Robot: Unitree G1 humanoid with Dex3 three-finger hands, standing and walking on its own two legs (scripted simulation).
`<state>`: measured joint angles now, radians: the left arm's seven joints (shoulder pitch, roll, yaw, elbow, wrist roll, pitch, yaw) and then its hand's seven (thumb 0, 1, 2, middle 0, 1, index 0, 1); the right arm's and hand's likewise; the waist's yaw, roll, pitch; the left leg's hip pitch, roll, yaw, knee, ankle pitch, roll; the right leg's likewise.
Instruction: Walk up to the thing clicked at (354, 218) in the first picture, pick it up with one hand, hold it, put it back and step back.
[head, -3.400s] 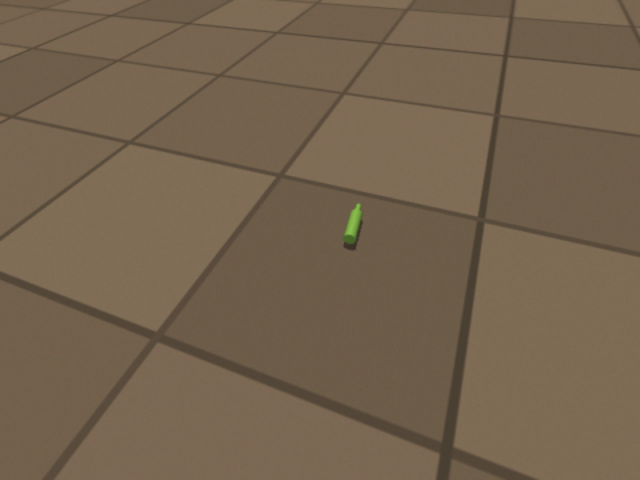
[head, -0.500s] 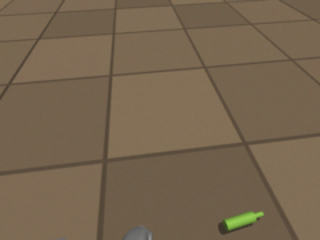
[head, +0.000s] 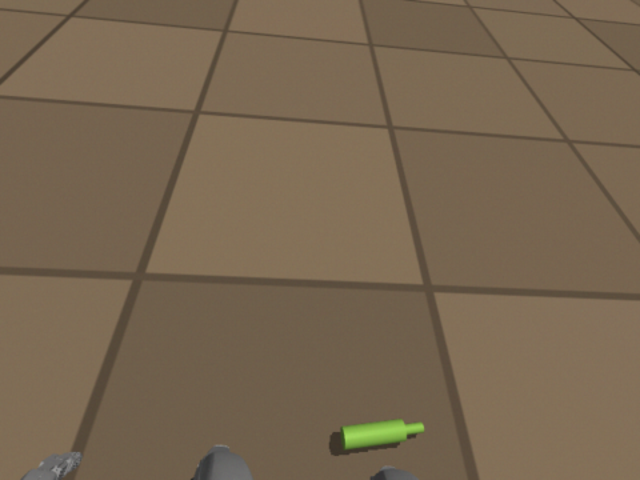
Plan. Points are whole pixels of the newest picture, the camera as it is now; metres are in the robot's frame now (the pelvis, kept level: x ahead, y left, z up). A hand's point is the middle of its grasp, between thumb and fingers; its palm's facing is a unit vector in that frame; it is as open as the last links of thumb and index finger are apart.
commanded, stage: walk up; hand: left
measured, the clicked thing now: (383, 432) +0.36 -0.22 -0.68
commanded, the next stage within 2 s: none
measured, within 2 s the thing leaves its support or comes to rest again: neither
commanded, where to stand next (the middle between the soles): -0.02 -0.36 m, yaw +8 degrees
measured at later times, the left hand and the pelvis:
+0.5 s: hand out of the picture +0.02 +0.06 -0.12, palm faces +0.01 -0.94 -0.34, open 7.4 cm; pelvis -0.04 -0.21 +0.03, yaw +6 degrees
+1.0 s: hand out of the picture -0.07 -0.18 -0.10, palm faces +0.10 -0.92 -0.39, open 7.4 cm; pelvis -0.12 -0.45 +0.03, yaw +6 degrees
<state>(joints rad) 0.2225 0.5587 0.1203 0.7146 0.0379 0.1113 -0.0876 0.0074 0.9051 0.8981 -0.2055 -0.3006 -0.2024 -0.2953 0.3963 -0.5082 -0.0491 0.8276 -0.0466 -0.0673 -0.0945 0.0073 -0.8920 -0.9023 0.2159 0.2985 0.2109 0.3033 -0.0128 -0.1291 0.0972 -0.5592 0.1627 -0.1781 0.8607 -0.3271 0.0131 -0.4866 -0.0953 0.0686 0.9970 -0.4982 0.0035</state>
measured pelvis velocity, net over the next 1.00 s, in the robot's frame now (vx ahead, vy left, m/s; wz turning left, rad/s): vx -0.12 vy -0.45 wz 0.11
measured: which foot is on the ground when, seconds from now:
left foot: down 0.00-0.02, up 0.04-0.34, down 0.36-0.72, up 0.74-1.00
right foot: down 0.00-0.38, up 0.40-0.70, down 0.72-1.00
